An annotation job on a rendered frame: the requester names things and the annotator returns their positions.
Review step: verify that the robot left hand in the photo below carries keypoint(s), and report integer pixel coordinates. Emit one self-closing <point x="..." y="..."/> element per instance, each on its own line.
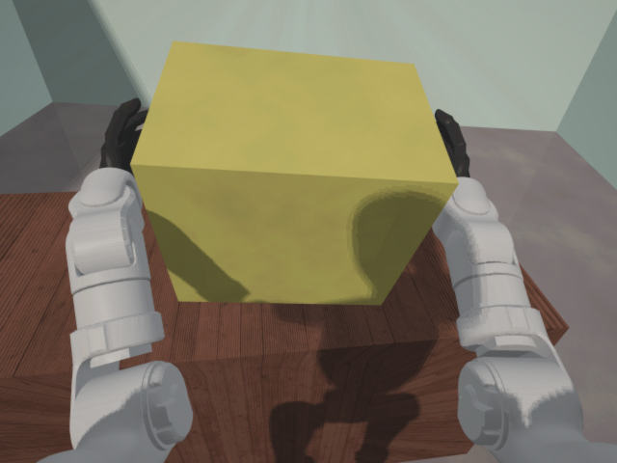
<point x="121" y="138"/>

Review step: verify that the pedestal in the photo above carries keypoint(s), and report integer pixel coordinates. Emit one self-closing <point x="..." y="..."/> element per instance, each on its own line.
<point x="267" y="382"/>

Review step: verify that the right robot forearm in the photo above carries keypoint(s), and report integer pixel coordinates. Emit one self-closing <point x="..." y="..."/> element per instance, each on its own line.
<point x="496" y="319"/>

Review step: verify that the robot right hand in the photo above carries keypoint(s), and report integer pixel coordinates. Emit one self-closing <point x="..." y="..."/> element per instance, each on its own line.
<point x="454" y="143"/>

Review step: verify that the right robot upper arm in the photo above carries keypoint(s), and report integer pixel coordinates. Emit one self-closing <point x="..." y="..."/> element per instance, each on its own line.
<point x="525" y="410"/>

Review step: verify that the left robot forearm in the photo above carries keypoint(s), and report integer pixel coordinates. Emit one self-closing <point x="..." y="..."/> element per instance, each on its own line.
<point x="109" y="277"/>

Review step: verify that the left robot upper arm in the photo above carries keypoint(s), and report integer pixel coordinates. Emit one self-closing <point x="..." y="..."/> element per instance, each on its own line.
<point x="133" y="415"/>

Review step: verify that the carton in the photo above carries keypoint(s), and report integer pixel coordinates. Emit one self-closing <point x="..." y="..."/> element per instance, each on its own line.
<point x="282" y="177"/>

